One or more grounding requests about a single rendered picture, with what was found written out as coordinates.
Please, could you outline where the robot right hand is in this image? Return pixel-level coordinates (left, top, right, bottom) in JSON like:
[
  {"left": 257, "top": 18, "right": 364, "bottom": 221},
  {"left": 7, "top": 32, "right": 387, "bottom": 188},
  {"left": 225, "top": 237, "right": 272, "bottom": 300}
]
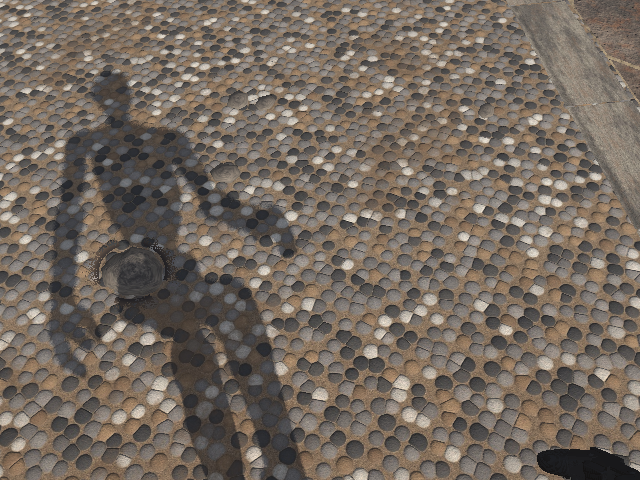
[{"left": 537, "top": 447, "right": 640, "bottom": 480}]

